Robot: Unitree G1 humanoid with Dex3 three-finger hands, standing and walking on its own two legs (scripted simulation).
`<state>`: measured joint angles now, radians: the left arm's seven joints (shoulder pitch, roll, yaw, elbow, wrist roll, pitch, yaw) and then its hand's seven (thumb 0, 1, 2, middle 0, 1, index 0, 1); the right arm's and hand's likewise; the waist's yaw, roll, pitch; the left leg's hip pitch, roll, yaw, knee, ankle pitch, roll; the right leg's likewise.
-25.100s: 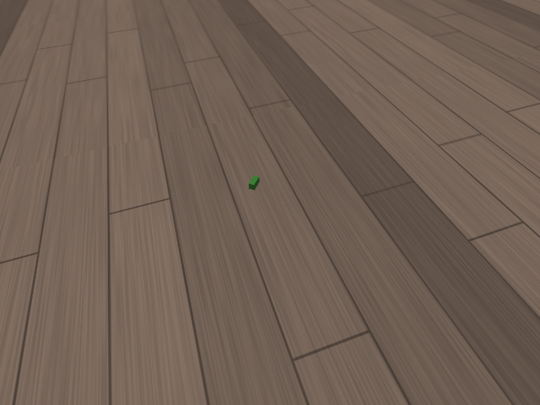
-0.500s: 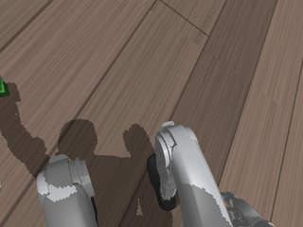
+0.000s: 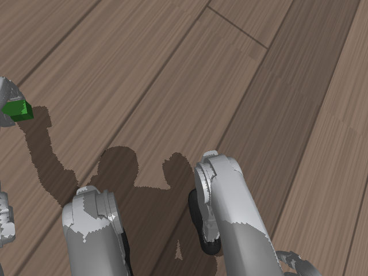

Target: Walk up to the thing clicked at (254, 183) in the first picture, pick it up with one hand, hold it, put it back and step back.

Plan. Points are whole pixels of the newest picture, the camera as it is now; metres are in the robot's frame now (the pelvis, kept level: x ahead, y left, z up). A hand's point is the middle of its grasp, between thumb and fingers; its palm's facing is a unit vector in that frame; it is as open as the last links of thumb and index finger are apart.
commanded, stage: lift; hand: left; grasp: from above
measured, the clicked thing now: (11, 112) +0.51 +0.30 -0.18
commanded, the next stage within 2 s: hold in 1.48 s
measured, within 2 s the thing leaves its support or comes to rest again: neither
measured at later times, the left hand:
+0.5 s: hand out of the picture +0.41 +0.31 +0.01, palm faces -0.42 -0.09 -0.90, open 6.2 cm
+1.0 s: hand out of the picture +0.35 +0.25 +0.22, palm faces -0.43 -0.13 -0.89, open 6.2 cm
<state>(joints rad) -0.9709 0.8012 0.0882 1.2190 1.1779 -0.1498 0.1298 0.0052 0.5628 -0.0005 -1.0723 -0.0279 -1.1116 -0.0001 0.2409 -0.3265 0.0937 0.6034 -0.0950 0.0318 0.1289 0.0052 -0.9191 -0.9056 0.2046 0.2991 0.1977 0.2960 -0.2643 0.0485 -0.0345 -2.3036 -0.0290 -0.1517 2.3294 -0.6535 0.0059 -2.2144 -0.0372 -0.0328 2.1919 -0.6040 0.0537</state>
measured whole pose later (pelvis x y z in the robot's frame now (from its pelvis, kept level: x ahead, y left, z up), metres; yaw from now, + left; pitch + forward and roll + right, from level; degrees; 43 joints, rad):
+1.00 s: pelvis +0.03 -0.02 +0.28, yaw +6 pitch +19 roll -2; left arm -0.35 0.47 -0.11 0.71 0.97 -0.03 0.05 0.01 0.58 0.00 -1.03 -0.09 -1.08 -0.05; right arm 0.21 -0.25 -0.02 0.67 0.03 0.01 -0.06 0.01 -0.90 -0.90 0.20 0.30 0.20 0.30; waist -0.08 0.05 -0.15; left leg -1.16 0.04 -0.04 1.36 -0.52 -0.02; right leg -1.16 -0.03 0.00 1.30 -0.47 0.04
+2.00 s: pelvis +0.09 +0.00 +0.40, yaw +5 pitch +6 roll +0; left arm -0.31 0.39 -0.20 0.75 1.00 0.02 0.03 0.00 0.57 0.00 -1.06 -0.04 -1.11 0.00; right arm 0.24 -0.25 -0.05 0.70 0.04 0.03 -0.04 0.01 -0.90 -0.89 0.20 0.30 0.20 0.30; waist -0.02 0.04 -0.07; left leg -0.46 0.03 0.03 0.71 -0.35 -0.01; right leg -0.49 -0.04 0.03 0.68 -0.30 0.05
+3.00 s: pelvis +0.08 -0.01 +0.41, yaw +4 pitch +1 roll +1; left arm -0.22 0.39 -0.21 0.59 0.98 0.02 -0.05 0.00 0.58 0.00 -1.04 -0.06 -1.10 -0.01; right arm 0.19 -0.26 -0.03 0.66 0.06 0.07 -0.06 0.01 -0.90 -0.90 0.20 0.30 0.19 0.30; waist 0.01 0.06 -0.02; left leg -0.28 0.03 0.04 0.53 -0.27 -0.02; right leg -0.33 -0.04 0.04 0.55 -0.24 0.03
